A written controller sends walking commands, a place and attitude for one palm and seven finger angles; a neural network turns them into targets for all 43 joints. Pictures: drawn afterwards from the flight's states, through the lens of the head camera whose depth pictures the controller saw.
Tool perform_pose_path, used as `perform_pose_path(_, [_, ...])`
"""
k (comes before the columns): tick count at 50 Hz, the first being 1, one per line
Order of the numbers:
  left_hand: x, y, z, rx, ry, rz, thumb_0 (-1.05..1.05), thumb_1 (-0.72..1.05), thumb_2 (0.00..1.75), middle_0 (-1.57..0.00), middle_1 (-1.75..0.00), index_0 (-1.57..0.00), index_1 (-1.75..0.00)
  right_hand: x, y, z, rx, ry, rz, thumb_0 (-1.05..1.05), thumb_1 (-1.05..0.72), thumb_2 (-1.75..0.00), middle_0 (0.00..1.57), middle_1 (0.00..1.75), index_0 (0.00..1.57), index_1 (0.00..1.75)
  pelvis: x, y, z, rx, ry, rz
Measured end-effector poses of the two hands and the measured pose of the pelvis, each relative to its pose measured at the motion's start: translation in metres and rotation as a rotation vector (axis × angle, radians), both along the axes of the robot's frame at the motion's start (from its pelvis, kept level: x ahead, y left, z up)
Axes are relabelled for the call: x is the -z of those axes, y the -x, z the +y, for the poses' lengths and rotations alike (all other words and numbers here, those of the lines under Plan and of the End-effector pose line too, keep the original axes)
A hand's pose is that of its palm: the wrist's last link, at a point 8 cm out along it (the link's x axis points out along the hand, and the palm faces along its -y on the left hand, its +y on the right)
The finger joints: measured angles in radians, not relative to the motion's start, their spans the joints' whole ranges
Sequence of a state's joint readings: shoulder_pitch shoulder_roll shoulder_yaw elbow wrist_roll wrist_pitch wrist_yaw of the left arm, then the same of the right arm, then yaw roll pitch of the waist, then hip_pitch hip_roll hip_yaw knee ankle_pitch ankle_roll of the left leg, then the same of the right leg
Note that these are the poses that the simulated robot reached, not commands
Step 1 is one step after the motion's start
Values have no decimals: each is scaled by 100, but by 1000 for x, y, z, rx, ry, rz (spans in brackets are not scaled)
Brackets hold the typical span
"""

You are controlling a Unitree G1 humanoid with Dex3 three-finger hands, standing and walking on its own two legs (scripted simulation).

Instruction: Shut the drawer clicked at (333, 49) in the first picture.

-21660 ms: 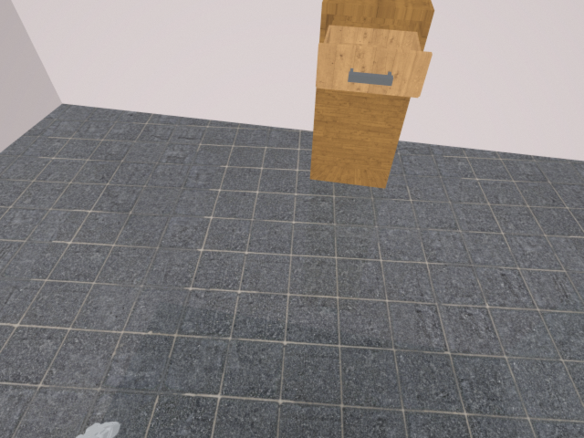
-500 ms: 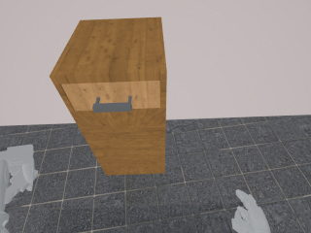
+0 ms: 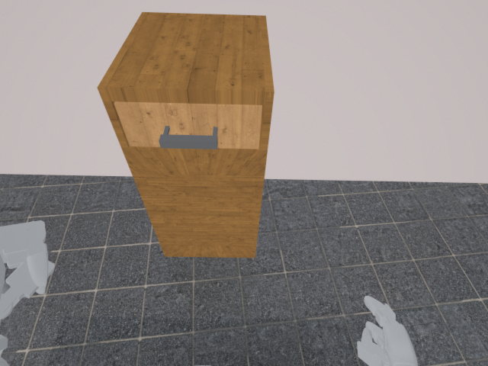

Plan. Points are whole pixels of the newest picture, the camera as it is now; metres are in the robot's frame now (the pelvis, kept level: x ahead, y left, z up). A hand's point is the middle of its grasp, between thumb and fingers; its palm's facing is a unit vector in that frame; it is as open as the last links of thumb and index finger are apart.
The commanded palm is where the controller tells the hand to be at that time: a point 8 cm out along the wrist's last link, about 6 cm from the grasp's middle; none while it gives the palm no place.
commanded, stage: step back with the hand held close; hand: left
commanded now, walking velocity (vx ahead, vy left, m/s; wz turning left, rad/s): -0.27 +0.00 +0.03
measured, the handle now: (190, 136) +0.63 +0.19 -0.02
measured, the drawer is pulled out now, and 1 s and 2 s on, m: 0.00 0.00 0.00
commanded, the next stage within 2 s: stop stepping back and stand still in 0.40 s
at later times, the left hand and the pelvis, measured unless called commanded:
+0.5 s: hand (69, 350) +0.11 +0.17 +0.18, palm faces +0.12 -0.79 -0.60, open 3.2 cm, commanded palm +0.04 +0.25 +0.19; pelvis -0.11 -0.03 +0.00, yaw -3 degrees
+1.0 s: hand out of the picture -0.04 +0.23 +0.19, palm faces +0.38 -0.81 -0.44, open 3.2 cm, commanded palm -0.09 +0.27 +0.19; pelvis -0.22 -0.01 +0.01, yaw +0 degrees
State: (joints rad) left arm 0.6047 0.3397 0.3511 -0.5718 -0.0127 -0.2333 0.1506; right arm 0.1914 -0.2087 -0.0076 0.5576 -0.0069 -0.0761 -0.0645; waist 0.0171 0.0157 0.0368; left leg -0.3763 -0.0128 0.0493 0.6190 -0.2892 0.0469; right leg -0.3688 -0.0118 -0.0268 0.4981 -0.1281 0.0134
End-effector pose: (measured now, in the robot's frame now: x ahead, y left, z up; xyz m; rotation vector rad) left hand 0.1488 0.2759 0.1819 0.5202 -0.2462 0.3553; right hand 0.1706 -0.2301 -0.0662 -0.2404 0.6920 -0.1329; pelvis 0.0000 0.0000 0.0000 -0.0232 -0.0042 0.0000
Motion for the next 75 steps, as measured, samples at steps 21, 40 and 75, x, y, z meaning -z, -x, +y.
perform_pose_path(21, [0,33,-38,206,-109,64,1,89,90,-140,-160,-141,-160,16,60,-8,-53,-15,36,1,-90,-90,21,30,21,30,2,87,-17,54,-1,110])
perform_pose_path(40, [13,158,-16,30,77,60,1,89,89,-140,-160,-141,-160,-18,184,-43,100,49,-31,1,-90,-90,20,30,20,30,-6,168,-13,38,-18,-6])
perform_pose_path(75, [-27,259,-23,86,-110,-95,1,88,89,-140,-160,-141,-160,24,337,-40,123,13,176,2,-90,-90,21,31,21,30,0,266,-23,40,-16,-8])
